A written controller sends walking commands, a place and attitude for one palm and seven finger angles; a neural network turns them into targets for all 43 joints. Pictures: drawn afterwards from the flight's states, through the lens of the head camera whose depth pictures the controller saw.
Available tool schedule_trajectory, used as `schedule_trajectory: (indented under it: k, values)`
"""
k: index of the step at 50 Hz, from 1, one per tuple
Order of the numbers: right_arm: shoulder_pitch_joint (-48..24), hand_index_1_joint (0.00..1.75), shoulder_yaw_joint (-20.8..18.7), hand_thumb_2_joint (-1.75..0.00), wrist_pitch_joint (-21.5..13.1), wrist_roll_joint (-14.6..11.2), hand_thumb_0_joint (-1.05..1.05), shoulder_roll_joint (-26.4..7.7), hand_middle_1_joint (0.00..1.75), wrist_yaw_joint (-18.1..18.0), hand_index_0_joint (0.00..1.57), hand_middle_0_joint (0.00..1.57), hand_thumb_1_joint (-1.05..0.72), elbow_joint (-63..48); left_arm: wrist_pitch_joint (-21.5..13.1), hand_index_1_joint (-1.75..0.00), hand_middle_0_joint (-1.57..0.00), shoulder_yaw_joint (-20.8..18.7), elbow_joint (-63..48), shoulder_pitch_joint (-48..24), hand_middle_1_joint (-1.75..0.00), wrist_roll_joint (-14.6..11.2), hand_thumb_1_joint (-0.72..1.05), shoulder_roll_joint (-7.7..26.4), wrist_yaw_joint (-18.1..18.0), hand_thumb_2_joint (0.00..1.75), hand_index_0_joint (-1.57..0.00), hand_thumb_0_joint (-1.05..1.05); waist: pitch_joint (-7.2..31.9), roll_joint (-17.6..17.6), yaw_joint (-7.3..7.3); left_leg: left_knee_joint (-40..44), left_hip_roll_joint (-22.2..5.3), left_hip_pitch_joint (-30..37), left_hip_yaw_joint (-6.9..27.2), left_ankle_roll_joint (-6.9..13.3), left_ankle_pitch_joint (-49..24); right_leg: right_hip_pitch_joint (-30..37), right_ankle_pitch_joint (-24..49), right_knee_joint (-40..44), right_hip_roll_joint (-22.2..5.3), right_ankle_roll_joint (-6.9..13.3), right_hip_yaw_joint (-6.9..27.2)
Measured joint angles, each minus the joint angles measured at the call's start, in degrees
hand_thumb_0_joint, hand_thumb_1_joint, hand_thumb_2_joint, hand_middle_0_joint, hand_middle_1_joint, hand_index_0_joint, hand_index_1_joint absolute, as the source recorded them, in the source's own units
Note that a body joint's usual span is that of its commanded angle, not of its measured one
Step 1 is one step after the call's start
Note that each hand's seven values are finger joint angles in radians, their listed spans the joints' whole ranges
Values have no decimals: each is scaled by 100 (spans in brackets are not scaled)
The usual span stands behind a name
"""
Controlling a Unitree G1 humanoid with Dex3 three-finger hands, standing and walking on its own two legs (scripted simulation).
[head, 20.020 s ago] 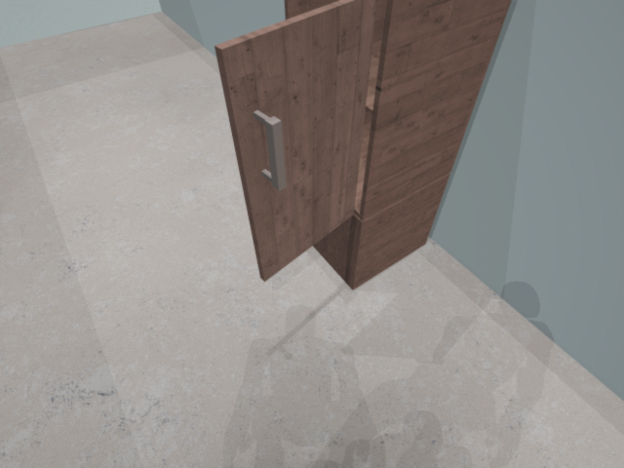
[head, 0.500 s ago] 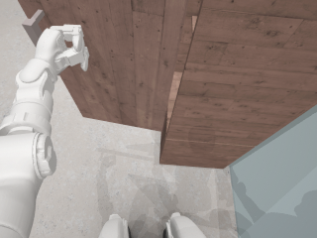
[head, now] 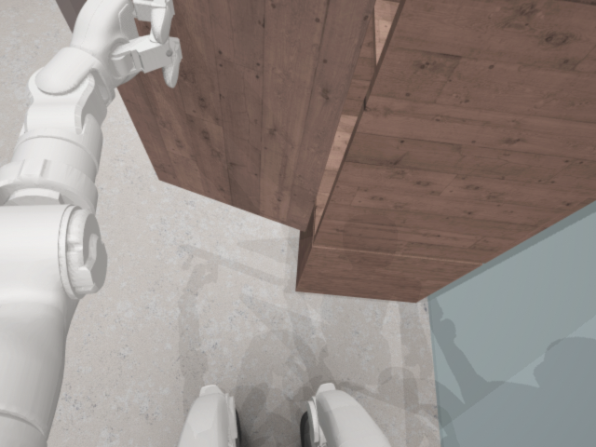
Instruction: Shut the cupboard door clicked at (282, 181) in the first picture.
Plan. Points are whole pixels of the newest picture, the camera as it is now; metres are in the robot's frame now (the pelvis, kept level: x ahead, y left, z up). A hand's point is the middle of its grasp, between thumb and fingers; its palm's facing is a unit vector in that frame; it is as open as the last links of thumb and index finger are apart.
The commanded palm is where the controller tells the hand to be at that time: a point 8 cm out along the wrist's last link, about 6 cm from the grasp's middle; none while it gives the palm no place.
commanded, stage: push the door shut along its arc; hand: left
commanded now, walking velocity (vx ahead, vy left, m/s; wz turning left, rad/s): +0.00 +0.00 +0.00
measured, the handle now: (95, 23) +0.61 +0.17 +0.14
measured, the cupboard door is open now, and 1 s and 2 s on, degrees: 75 61 61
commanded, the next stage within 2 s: pull the fist back off the door in 0.12 s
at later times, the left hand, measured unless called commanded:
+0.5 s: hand (205, 31) +0.61 +0.05 +0.13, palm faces +0.02 -1.00 -0.08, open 3.0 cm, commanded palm +0.57 +0.08 +0.13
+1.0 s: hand (195, 100) +0.50 +0.07 +0.12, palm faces -0.03 -1.00 -0.01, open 3.1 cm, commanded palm +0.48 +0.11 +0.13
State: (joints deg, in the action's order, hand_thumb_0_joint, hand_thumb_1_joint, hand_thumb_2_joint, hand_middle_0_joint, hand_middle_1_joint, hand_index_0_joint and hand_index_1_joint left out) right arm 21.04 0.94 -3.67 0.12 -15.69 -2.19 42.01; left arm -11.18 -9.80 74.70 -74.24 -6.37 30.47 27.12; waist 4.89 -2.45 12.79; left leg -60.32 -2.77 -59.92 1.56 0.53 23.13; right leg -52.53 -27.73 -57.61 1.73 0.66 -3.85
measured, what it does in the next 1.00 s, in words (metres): stands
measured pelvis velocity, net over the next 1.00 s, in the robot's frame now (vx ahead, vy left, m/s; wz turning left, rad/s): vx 0.04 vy -0.02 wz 0.00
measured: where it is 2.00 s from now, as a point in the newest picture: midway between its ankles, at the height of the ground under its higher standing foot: outside the picture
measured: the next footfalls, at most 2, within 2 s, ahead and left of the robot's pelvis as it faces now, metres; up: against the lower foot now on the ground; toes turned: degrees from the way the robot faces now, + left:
none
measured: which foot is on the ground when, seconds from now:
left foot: down 0.00-1.00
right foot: down 0.00-1.00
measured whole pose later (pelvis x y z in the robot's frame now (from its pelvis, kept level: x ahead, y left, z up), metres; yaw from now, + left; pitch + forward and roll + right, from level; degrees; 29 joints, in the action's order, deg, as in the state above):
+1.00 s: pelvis +0.04 -0.02 +0.03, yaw +0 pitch +16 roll -1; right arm 23.4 -3.2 1.2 0.0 -16.0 3.4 36.6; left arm -19.7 -10.9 55.5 -43.6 -5.7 11.3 0.4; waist 6.5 -2.7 7.1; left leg -48.2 -3.1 -42.4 -0.1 -1.3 21.8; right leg -36.7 -26.6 -47.3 2.2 2.0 -2.1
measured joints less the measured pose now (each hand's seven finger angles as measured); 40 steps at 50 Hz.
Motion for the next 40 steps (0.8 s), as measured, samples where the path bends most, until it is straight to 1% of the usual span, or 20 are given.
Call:
schedule_trajectory:
  k: [4, 12, 13, 14, 15, 17, 19, 20, 21, 22, 23, 25, 26, 28, 30, 32, 34, 35, 38, 40]
  values:
    - [-48, 30, 28, -90, -47, 15, 1, 14, 30, -5, 20, 20, -91, 40, 50, -150, -130, 65, 125, -246, -150, 39, 99, 8, -45, 100, -130, 3, -7, -2, 47, -98, 3, -139, 13, 6, 20, -132, -25, -97, -2, -3, -11]
    - [-55, 30, 59, -90, -133, 41, 1, 42, 30, -11, 20, 20, -91, 90, 101, -150, -130, 146, 303, -729, -150, 137, 104, 88, -148, 103, -130, 2, -14, 1, 190, -327, -10, -500, 33, 11, 70, -487, -80, -325, 10, -1, -25]
    - [-11, 30, 49, -90, -142, 48, 1, 40, 30, -4, 20, 20, -91, 59, 147, -150, -130, -33, 324, -775, -150, 128, 103, 28, -296, 102, -130, 2, 0, -27, 185, -361, -20, -562, 47, 8, 81, -539, -83, -342, 21, -2, -36]
    - [52, 30, 37, -90, -159, 69, 1, 40, 30, 29, 20, 20, -91, 12, 188, -150, -130, -240, 345, -815, -150, 109, 101, -75, -640, 101, -130, 2, 25, -60, 175, -388, -28, -629, 61, 3, 88, -594, -82, -349, 31, -6, -47]
    - [115, 30, 31, -90, -176, 97, 1, 46, 30, 83, 20, 20, -91, -35, 219, -150, -130, -417, 358, -847, -150, 109, 98, -184, -1057, 100, -130, 2, 54, -83, 175, -402, -30, -686, 67, -2, 89, -647, -80, -356, 33, -11, -52]
    - [232, 30, 30, -90, -183, 208, 1, 80, 30, 231, 20, 20, -91, -127, 243, -150, -130, -733, 375, -897, -150, 197, 92, -377, -1907, 97, -130, 1, 112, -102, 210, -415, -26, -782, 65, -8, 84, -750, -81, -382, 29, -17, -50]
    - [353, 30, 21, -90, -155, 352, 1, 126, 30, 415, 20, 20, -91, -225, 201, -150, -130, -902, 309, -883, -150, 507, 89, -517, -2742, 95, -130, 0, 168, -131, 269, -428, -24, -871, 64, -16, 80, -847, -89, -413, 25, -14, -48]
    - [414, 30, 14, -90, -133, 418, 1, 151, 30, 508, 20, 20, -91, -265, 136, -150, -130, -911, 240, -836, -150, 718, 88, -560, -3061, 94, -130, -1, 190, -148, 301, -433, -22, -905, 59, -21, 81, -887, -96, -431, 22, -9, -44]
    - [475, 30, 2, -90, -100, 472, 1, 179, 30, 593, 20, 20, -91, -299, 51, -150, -130, -893, 144, -755, -150, 920, 88, -587, -3301, 94, -130, -1, 209, -169, 327, -435, -24, -926, 50, -26, 84, -917, -103, -444, 22, -4, -35]
    - [531, 30, -12, -90, -54, 508, 1, 208, 30, 667, 20, 20, -91, -321, -40, -150, -130, -850, 29, -646, -150, 1091, 88, -601, -3459, 93, -130, -1, 216, -190, 344, -427, -29, -923, 38, -32, 88, -926, -108, -448, 26, 3, -22]
    - [582, 30, -25, -90, 3, 523, 1, 239, 30, 725, 20, 20, -91, -330, -131, -150, -130, -805, -77, -524, -150, 1209, 88, -605, -3540, 93, -130, -1, 210, -212, 350, -406, -37, -893, 22, -38, 92, -908, -109, -436, 32, 10, -6]
    - [674, 30, -32, -90, 136, 506, 1, 293, 30, 788, 20, 20, -91, -319, -242, -150, -130, -776, -202, -293, -150, 1289, 90, -602, -3500, 93, -130, 0, 177, -243, 337, -315, -56, -751, -18, -45, 89, -794, -95, -360, 48, 22, 35]
    - [723, 30, -27, -90, 209, 477, 1, 314, 30, 795, 20, 20, -91, -311, -239, -150, -130, -768, -222, -184, -150, 1257, 91, -606, -3418, 94, -130, -1, 164, -254, 319, -243, -64, -648, -40, -49, 81, -707, -81, -297, 55, 27, 58]
    - [828, 30, -20, -90, 338, 401, 1, 340, 30, 784, 20, 20, -91, -294, -139, -150, -130, -779, -220, 28, -150, 1112, 92, -656, -3204, 93, -130, 0, 155, -273, 261, -55, -80, -397, -81, -57, 52, -483, -38, -122, 70, 36, 98]
    - [929, 30, -19, -90, 430, 335, 1, 342, 30, 749, 20, 20, -91, -292, -23, -150, -130, -852, -225, 269, -150, 911, 92, -764, -3027, 93, -130, 0, 162, -289, 195, 172, -95, -97, -115, -72, 13, -203, 18, 102, 85, 47, 132]
    - [1015, 30, -30, -90, 464, 288, 1, 318, 30, 710, 20, 20, -91, -304, -25, -150, -130, -985, -322, 575, -150, 705, 92, -911, -2931, 92, -130, 1, 200, -291, 129, 409, -111, 222, -154, -89, -26, 95, 76, 338, 103, 59, 171]
    - [1069, 30, -54, -90, 453, 262, 1, 282, 30, 687, 20, 20, -91, -320, -179, -150, -130, -1053, -443, 876, -150, 557, 92, -1055, -2920, 92, -130, 1, 245, -266, 70, 615, -124, 527, -189, -107, -52, 379, 113, 535, 116, 74, 206]
    - [1076, 30, -67, -90, 439, 255, 1, 262, 30, 680, 20, 20, -91, -329, -292, -150, -130, -1055, -490, 1001, -150, 528, 91, -1112, -2931, 91, -130, 1, 260, -245, 47, 694, -127, 663, -197, -116, -59, 508, 121, 610, 121, 83, 214]
    - [1027, 30, -135, -90, 418, 240, 1, 190, 30, 691, 20, 20, -91, -364, -634, -150, -130, -969, -633, 1325, -150, 570, 91, -1230, -2949, 91, -130, 2, 312, -182, -20, 840, -129, 951, -200, -144, -59, 788, 113, 742, 126, 112, 216]
    - [934, 30, -191, -90, 452, 217, 1, 142, 30, 701, 20, 20, -91, -399, -757, -150, -130, -858, -708, 1529, -150, 611, 91, -1260, -2907, 90, -130, 2, 324, -133, -70, 902, -121, 1094, -200, -159, -57, 922, 98, 782, 121, 128, 216]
